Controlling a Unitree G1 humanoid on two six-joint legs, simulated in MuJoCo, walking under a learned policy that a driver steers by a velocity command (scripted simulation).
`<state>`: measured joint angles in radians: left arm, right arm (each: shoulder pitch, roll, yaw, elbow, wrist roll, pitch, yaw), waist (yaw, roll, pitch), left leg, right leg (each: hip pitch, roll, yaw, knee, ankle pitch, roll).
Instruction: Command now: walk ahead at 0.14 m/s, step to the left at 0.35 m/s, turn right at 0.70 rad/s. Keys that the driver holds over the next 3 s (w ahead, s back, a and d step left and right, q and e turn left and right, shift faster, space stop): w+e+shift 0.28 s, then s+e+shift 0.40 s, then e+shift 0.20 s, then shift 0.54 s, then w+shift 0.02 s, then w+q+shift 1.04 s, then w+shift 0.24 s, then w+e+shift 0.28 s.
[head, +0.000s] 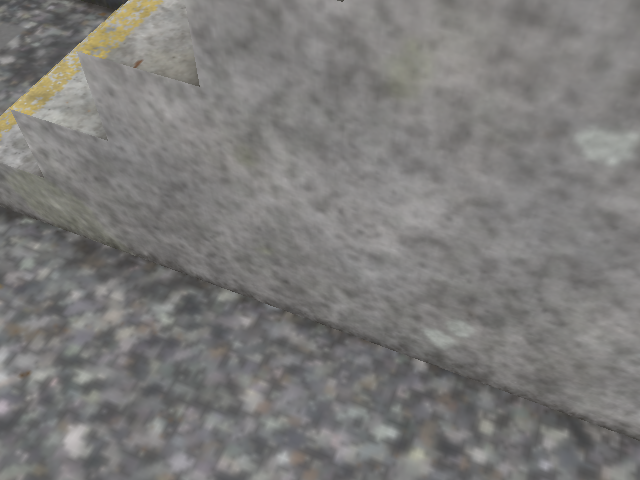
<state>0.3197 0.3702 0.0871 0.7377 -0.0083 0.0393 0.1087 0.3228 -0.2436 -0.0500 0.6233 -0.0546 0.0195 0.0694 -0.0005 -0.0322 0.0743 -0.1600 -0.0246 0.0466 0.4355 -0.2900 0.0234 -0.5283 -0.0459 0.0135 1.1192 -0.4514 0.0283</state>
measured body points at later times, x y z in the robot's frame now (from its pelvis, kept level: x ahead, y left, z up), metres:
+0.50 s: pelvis +0.08 +0.12 -0.01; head +0.12 +0.11 +0.44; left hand +0.40 +0.28 -0.07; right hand +0.07 -0.19 -0.10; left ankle +0.12 +0.25 -0.74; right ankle +0.05 -0.01 -0.67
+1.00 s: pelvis +0.12 +0.09 -0.01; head +0.15 +0.02 +0.44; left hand +0.47 +0.14 -0.08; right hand +0.03 -0.23 -0.11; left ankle +0.28 +0.16 -0.69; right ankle +0.10 -0.04 -0.74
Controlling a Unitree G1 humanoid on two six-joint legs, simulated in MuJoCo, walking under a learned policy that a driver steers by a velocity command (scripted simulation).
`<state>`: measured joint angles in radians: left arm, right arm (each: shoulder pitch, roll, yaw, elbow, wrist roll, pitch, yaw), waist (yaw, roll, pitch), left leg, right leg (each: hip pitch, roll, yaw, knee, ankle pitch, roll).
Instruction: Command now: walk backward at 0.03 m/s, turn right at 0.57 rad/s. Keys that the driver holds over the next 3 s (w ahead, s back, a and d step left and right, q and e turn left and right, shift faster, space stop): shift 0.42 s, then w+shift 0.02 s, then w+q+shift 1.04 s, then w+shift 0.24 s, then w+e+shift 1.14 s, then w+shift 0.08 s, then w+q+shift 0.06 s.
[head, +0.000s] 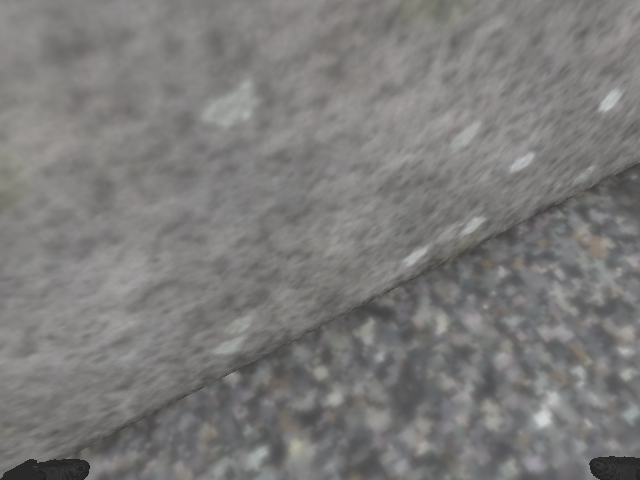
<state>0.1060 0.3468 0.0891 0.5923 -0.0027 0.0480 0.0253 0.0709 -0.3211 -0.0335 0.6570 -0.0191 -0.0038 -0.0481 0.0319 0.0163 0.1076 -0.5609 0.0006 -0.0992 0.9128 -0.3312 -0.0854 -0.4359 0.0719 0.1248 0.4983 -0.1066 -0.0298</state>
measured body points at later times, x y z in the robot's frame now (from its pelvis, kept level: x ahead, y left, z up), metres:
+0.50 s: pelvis +0.01 +0.02 +0.00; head +0.03 +0.03 +0.45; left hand +0.20 +0.25 -0.10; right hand +0.07 -0.25 -0.11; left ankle +0.04 +0.15 -0.72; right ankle -0.02 -0.09 -0.73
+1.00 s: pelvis +0.09 -0.03 +0.00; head +0.13 +0.01 +0.45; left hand +0.20 +0.27 -0.10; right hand +0.21 -0.33 -0.08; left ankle +0.09 +0.13 -0.73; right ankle +0.21 -0.18 -0.68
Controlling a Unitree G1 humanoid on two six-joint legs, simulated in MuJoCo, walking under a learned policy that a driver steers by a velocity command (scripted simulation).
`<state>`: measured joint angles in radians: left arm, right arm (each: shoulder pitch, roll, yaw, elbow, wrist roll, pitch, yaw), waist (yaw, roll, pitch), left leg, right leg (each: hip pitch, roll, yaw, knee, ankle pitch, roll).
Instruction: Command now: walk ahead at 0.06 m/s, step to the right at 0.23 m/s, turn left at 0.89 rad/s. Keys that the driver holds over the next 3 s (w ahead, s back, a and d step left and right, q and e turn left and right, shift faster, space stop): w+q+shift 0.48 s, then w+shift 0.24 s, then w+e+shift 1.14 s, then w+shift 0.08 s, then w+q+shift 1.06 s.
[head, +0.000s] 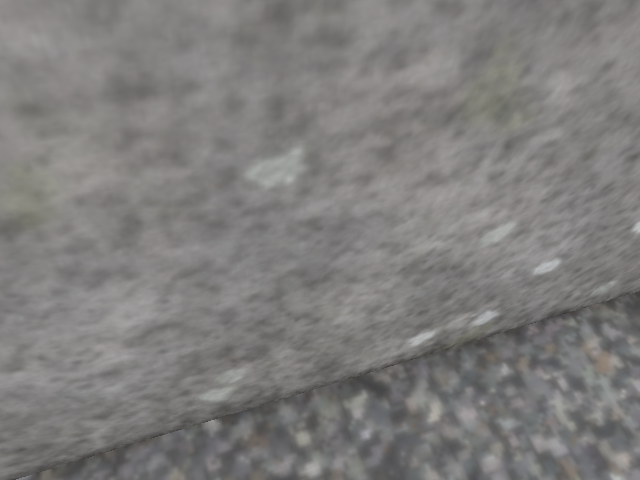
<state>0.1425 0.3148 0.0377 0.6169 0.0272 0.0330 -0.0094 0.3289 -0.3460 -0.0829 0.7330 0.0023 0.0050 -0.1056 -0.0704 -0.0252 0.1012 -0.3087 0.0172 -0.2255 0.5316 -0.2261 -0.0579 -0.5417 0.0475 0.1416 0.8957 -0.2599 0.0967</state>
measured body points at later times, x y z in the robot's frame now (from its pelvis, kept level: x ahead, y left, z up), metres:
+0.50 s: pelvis +0.00 -0.06 +0.00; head +0.03 -0.03 +0.44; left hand -0.02 +0.26 -0.10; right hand +0.33 -0.17 -0.06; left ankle -0.06 +0.05 -0.72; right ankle +0.09 -0.20 -0.74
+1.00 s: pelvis -0.02 +0.03 -0.01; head +0.00 +0.04 +0.44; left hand -0.12 +0.22 -0.14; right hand +0.29 -0.04 -0.10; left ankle -0.16 +0.15 -0.64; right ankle +0.03 -0.11 -0.74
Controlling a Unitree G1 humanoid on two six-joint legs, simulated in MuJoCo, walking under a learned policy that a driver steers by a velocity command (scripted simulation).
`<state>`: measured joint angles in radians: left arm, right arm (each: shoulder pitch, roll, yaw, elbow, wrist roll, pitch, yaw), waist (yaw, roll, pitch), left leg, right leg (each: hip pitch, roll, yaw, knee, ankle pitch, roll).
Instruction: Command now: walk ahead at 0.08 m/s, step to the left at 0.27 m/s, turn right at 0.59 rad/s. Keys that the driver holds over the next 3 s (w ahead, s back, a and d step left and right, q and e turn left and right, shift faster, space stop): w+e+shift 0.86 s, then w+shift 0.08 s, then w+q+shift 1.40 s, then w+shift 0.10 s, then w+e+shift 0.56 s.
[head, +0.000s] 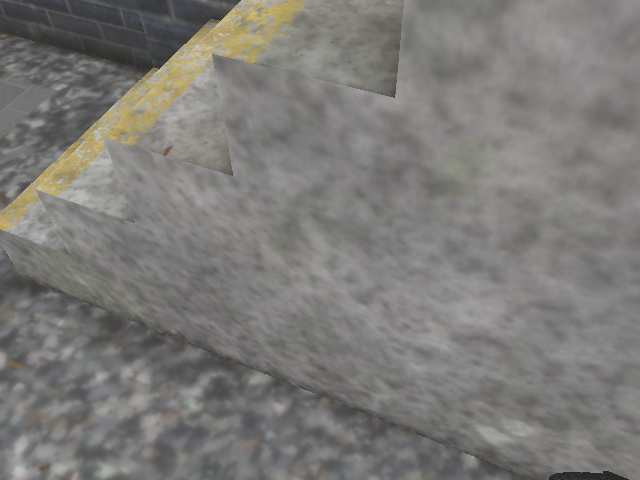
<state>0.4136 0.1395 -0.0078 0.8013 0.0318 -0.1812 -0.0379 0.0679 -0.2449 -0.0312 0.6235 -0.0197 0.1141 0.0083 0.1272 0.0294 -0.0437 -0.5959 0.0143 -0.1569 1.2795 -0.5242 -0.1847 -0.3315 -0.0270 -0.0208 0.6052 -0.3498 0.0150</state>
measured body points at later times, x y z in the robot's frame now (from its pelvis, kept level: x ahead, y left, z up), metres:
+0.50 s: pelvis +0.00 +0.11 +0.02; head +0.06 +0.09 +0.46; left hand +0.32 +0.25 -0.06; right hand -0.02 -0.21 -0.09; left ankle +0.00 +0.23 -0.72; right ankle -0.01 -0.03 -0.67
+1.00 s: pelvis -0.02 +0.01 +0.02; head +0.02 +0.01 +0.46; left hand +0.31 -0.01 -0.06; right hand -0.33 -0.15 -0.06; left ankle +0.08 +0.16 -0.72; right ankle -0.14 -0.14 -0.63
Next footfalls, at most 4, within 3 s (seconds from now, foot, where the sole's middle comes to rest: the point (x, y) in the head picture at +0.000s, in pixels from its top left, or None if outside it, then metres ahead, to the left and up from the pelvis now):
0.12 left None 0.04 0.22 -0.76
0.62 right None -0.02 -0.04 -0.76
0.80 left None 0.11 0.13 -0.76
1.18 right None -0.15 -0.28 -0.76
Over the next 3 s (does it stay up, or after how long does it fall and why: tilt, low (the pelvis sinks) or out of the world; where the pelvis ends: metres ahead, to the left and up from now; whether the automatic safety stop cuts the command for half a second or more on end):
stays up -0.09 0.07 -0.01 its command is cut before an obstacle from the start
